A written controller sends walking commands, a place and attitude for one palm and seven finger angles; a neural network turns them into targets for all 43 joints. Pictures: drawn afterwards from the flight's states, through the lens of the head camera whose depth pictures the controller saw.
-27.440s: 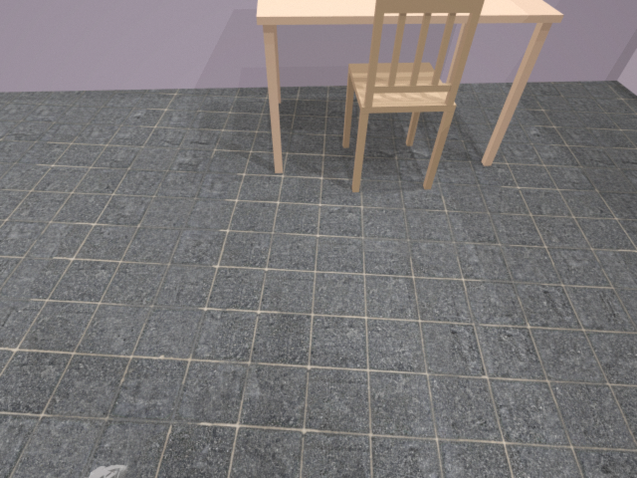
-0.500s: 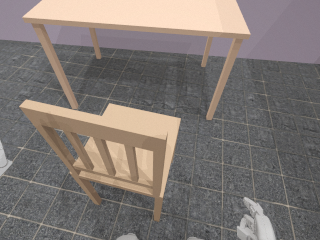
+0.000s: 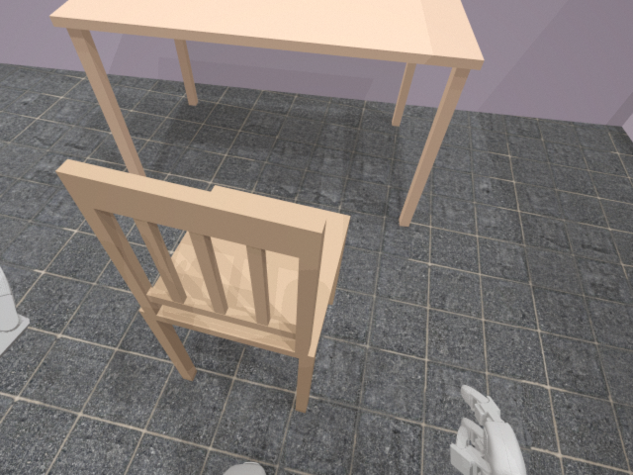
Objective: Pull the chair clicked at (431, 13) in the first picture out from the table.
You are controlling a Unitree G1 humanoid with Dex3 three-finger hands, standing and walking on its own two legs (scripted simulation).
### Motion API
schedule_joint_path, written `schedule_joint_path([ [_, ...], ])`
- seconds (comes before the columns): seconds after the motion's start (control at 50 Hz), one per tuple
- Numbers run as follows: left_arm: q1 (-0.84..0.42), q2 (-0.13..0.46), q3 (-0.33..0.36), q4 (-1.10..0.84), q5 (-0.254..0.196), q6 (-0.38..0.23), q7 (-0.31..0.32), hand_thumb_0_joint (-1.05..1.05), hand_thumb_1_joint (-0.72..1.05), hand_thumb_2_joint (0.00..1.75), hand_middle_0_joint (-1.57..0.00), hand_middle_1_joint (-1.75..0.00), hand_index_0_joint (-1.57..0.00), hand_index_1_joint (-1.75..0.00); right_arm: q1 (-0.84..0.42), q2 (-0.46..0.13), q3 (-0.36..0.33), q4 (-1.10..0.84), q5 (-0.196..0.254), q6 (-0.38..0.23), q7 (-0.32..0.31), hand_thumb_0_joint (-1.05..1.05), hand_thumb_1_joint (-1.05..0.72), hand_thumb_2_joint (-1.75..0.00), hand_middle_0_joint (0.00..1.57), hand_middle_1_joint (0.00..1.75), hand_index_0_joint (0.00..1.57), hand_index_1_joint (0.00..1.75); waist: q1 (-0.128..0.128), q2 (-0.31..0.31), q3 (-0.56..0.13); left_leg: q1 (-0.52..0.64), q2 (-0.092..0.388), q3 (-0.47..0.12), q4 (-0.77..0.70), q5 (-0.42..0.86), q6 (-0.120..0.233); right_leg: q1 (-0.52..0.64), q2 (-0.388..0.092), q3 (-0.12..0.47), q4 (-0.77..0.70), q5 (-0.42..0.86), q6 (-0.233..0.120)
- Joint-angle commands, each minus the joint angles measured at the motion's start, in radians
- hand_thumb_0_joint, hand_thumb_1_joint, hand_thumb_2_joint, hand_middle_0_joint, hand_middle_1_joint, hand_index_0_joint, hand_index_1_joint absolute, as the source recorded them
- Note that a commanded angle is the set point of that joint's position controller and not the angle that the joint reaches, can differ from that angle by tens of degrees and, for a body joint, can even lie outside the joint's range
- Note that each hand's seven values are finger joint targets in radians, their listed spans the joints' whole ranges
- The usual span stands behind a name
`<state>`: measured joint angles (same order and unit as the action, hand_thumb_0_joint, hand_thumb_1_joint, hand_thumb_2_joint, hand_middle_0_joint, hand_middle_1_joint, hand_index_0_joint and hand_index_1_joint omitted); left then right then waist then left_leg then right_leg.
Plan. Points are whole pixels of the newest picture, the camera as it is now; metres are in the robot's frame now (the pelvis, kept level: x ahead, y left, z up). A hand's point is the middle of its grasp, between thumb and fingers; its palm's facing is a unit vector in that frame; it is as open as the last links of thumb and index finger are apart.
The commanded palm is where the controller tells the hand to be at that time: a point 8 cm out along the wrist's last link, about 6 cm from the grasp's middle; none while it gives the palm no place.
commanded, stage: step back with the hand held close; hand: left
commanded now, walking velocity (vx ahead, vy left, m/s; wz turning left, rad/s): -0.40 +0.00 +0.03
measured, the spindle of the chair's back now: (211, 274) +0.42 +0.21 -0.09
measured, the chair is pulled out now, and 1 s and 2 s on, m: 0.58 0.58 0.58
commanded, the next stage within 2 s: stop stepping back and stand still in 0.02 s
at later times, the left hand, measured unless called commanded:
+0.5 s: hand out of the picture +0.08 +0.25 +0.17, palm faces +0.46 -0.77 -0.44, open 7.4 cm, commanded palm +0.03 +0.28 +0.18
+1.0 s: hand out of the picture +0.07 +0.24 +0.11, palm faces +0.37 -0.78 -0.50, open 7.4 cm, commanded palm none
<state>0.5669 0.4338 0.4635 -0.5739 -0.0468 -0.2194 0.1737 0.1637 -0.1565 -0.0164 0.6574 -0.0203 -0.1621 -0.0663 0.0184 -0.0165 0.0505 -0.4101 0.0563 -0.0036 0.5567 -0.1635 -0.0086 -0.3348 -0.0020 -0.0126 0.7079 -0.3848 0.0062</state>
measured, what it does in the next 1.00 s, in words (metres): walks backwards: right foot, then left foot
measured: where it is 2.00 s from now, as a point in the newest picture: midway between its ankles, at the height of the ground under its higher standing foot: outside the picture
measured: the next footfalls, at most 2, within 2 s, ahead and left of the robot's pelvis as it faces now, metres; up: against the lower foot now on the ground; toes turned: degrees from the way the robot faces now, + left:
right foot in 0.06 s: -0.01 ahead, -0.15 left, +0.00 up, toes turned -2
left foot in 0.30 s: -0.07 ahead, +0.09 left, +0.00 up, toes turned +4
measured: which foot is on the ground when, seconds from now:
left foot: down 0.00-0.12, up 0.14-0.28, down 0.30-1.00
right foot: up 0.00-0.04, down 0.06-0.74, up 0.76-0.94, down 0.96-1.00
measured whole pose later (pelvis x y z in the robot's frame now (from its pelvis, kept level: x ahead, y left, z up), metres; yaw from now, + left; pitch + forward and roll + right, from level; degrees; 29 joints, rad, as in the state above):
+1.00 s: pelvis -0.13 -0.03 -0.01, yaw +1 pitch -1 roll -1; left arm 0.46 0.38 0.32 -0.24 0.02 -0.15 0.09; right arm 0.26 -0.19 -0.01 0.69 0.00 -0.08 -0.02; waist 0.01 0.06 -0.02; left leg -0.39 0.02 -0.01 0.66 -0.27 0.01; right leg -0.23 0.00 -0.11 0.59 -0.30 -0.03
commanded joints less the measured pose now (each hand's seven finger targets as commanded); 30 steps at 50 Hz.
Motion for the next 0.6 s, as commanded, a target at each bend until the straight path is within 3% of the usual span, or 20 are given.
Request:
schedule_joint_path([
  [0.0,-0.041,0.179,0.101,-0.227,-0.001,-0.090,0.000,0.00,0.90,0.90,-0.20,-0.30,-0.20,-0.30,-0.058,-0.182,-0.051,-0.108,0.002,-0.068,-0.004,0.00,-0.90,-0.90,0.20,0.30,0.20,0.30,-0.001,0.249,-0.186,0.131,0.223,-0.185,-0.119,0.256,0.112,0.129,-0.021,-0.004,-0.225,0.111,0.003],
  [0.04,-0.016,0.224,0.157,-0.183,0.003,-0.102,-0.008,0.00,0.90,0.90,-0.20,-0.30,-0.20,-0.30,-0.067,-0.180,-0.048,-0.111,0.001,-0.063,-0.007,0.00,-0.90,-0.90,0.20,0.30,0.20,0.30,0.004,0.206,-0.169,0.059,0.180,-0.159,-0.098,0.085,0.085,0.183,-0.025,-0.019,-0.311,0.205,0.001],
  [0.06,-0.035,0.185,0.119,-0.209,0.000,-0.109,-0.016,0.00,0.90,0.90,-0.20,-0.30,-0.20,-0.30,-0.053,-0.174,-0.050,-0.129,0.008,-0.055,-0.003,0.00,-0.90,-0.90,0.20,0.30,0.20,0.30,-0.007,0.139,-0.190,0.081,0.123,-0.098,-0.045,0.051,0.043,0.163,-0.039,-0.004,-0.322,0.285,-0.018],
  [0.08,-0.005,0.211,0.134,-0.203,-0.007,-0.108,-0.022,0.00,0.90,0.90,-0.20,-0.30,-0.20,-0.30,-0.049,-0.179,-0.070,-0.148,0.018,-0.046,-0.001,0.00,-0.90,-0.90,0.20,0.30,0.20,0.30,-0.010,-0.030,-0.205,0.104,0.030,-0.019,0.085,-0.089,-0.004,0.070,-0.123,0.107,-0.348,0.336,-0.067],
  [0.1,0.023,0.221,0.131,-0.182,-0.024,-0.104,-0.017,0.00,0.90,0.90,-0.20,-0.30,-0.20,-0.30,-0.049,-0.168,-0.075,-0.154,0.033,-0.036,-0.002,0.00,-0.90,-0.90,0.20,0.30,0.20,0.30,-0.020,-0.154,-0.199,0.127,-0.064,0.016,0.292,-0.207,-0.034,-0.064,-0.295,0.284,-0.450,0.240,-0.149],
  [0.12,0.070,0.215,0.150,-0.127,-0.022,-0.070,0.000,0.00,0.90,0.90,-0.20,-0.30,-0.20,-0.30,-0.069,-0.150,-0.075,-0.148,0.031,-0.005,0.001,0.00,-0.90,-0.90,0.20,0.30,0.20,0.30,-0.007,-0.150,-0.177,0.081,-0.055,-0.034,0.465,-0.241,-0.029,-0.099,-0.375,0.345,-0.474,0.180,-0.206],
  [0.14,0.091,0.192,0.153,-0.105,-0.021,-0.043,0.006,0.00,0.90,0.90,-0.20,-0.30,-0.20,-0.30,-0.069,-0.133,-0.061,-0.151,0.027,0.018,0.006,0.00,-0.90,-0.90,0.20,0.30,0.20,0.30,-0.018,-0.098,-0.196,0.058,-0.053,-0.052,0.489,-0.263,-0.026,-0.081,-0.359,0.318,-0.449,0.173,-0.215],
  [0.16,0.083,0.171,0.132,-0.101,-0.020,-0.026,0.013,0.00,0.90,0.90,-0.20,-0.30,-0.20,-0.30,-0.075,-0.114,-0.035,-0.172,0.033,0.030,0.005,0.00,-0.90,-0.90,0.20,0.30,0.20,0.30,-0.035,-0.100,-0.172,0.046,-0.023,-0.068,0.373,-0.276,-0.014,-0.031,-0.323,0.231,-0.399,0.204,-0.179],
  [0.18,0.072,0.184,0.141,-0.079,-0.010,-0.018,0.022,0.00,0.90,0.90,-0.20,-0.30,-0.20,-0.30,-0.088,-0.113,-0.019,-0.179,0.033,0.034,-0.004,0.00,-0.90,-0.90,0.20,0.30,0.20,0.30,-0.044,-0.107,-0.169,0.066,-0.023,-0.035,0.221,-0.251,-0.006,0.010,-0.262,0.167,-0.369,0.194,-0.127],
  [0.2,0.051,0.187,0.137,-0.070,-0.007,-0.018,0.028,0.00,0.90,0.90,-0.20,-0.30,-0.20,-0.30,-0.076,-0.127,-0.019,-0.178,0.035,0.029,-0.013,0.00,-0.90,-0.90,0.20,0.30,0.20,0.30,-0.047,-0.137,-0.157,0.107,-0.034,-0.005,0.066,-0.207,0.002,0.030,-0.227,0.135,-0.355,0.145,-0.091],
  [0.22,0.039,0.185,0.129,-0.063,-0.003,-0.021,0.031,0.00,0.90,0.90,-0.20,-0.30,-0.20,-0.30,-0.071,-0.140,-0.026,-0.176,0.036,0.016,-0.020,0.00,-0.90,-0.90,0.20,0.30,0.20,0.30,-0.041,-0.122,-0.139,0.142,-0.034,0.004,-0.070,-0.185,0.013,0.049,-0.199,0.132,-0.343,0.106,-0.068],
  [0.24,0.024,0.177,0.104,-0.078,-0.006,-0.026,0.031,0.00,0.90,0.90,-0.20,-0.30,-0.20,-0.30,-0.064,-0.157,-0.034,-0.178,0.040,0.000,-0.026,0.00,-0.90,-0.90,0.20,0.30,0.20,0.30,-0.040,-0.089,-0.102,0.152,-0.003,-0.021,-0.181,-0.163,0.025,0.073,-0.176,0.118,-0.321,0.089,-0.047],
  [0.28,0.001,0.171,0.082,-0.141,0.001,-0.043,0.022,0.00,0.90,0.90,-0.20,-0.30,-0.20,-0.30,-0.059,-0.189,-0.047,-0.188,0.042,-0.028,-0.026,0.00,-0.90,-0.90,0.20,0.30,0.20,0.30,-0.014,0.059,-0.084,0.154,0.088,-0.127,-0.237,-0.052,0.064,0.121,-0.093,0.098,-0.269,0.138,-0.007],
  [0.3,0.028,0.179,0.089,-0.122,0.004,-0.044,0.016,0.00,0.90,0.90,-0.20,-0.30,-0.20,-0.30,-0.052,-0.174,-0.035,-0.184,0.050,-0.032,-0.020,0.00,-0.90,-0.90,0.20,0.30,0.20,0.30,-0.017,0.149,-0.108,0.106,0.108,-0.161,-0.278,-0.201,0.068,0.142,-0.083,0.062,-0.258,0.021,0.004],
  [0.32,0.001,0.169,0.080,-0.148,0.017,-0.041,0.016,0.00,0.90,0.90,-0.20,-0.30,-0.20,-0.30,-0.058,-0.168,-0.026,-0.187,0.043,-0.037,-0.020,0.00,-0.90,-0.90,0.20,0.30,0.20,0.30,-0.025,0.232,-0.066,0.001,0.115,-0.191,-0.338,-0.362,0.078,0.180,-0.062,0.034,-0.221,-0.002,0.009],
  [0.34,-0.047,0.173,0.077,-0.167,0.026,-0.042,0.017,0.00,0.90,0.90,-0.20,-0.30,-0.20,-0.30,-0.058,-0.166,-0.027,-0.185,0.047,-0.041,-0.023,0.00,-0.90,-0.90,0.20,0.30,0.20,0.30,-0.025,0.257,-0.035,-0.105,0.119,-0.200,-0.368,-0.489,0.088,0.236,-0.052,0.028,-0.192,0.009,0.013],
  [0.38,-0.055,0.145,0.056,-0.140,0.029,-0.043,0.020,0.00,0.90,0.90,-0.20,-0.30,-0.20,-0.30,-0.033,-0.170,-0.033,-0.176,0.048,-0.054,-0.018,0.00,-0.90,-0.90,0.20,0.30,0.20,0.30,-0.026,0.174,-0.028,-0.111,0.088,-0.175,-0.325,-0.478,0.079,0.250,-0.037,0.026,-0.229,0.040,0.011],
  [0.48,-0.085,0.144,0.058,-0.116,0.035,-0.041,0.018,0.00,0.90,0.90,-0.20,-0.30,-0.20,-0.30,-0.017,-0.173,-0.041,-0.163,0.037,-0.048,-0.013,0.00,-0.90,-0.90,0.20,0.30,0.20,0.30,-0.029,0.154,-0.023,-0.090,0.040,-0.111,-0.246,-0.520,0.069,0.186,-0.027,0.055,-0.290,-0.095,-0.013],
  [0.5,-0.085,0.154,0.069,-0.107,0.035,-0.038,0.019,0.00,0.90,0.90,-0.20,-0.30,-0.20,-0.30,-0.015,-0.171,-0.041,-0.161,0.031,-0.043,-0.014,0.00,-0.90,-0.90,0.20,0.30,0.20,0.30,-0.028,0.119,-0.022,-0.080,0.027,-0.102,-0.215,-0.522,0.068,0.162,-0.030,0.073,-0.315,-0.139,-0.024],
  [0.58,-0.115,0.162,0.069,-0.131,0.031,-0.034,0.010,0.00,0.90,0.90,-0.20,-0.30,-0.20,-0.30,0.003,-0.173,-0.047,-0.142,0.016,-0.012,-0.008,0.00,-0.90,-0.90,0.20,0.30,0.20,0.30,-0.042,-0.023,-0.049,0.073,-0.055,-0.019,0.035,-0.397,0.049,-0.027,-0.117,0.207,-0.429,-0.318,-0.093],
])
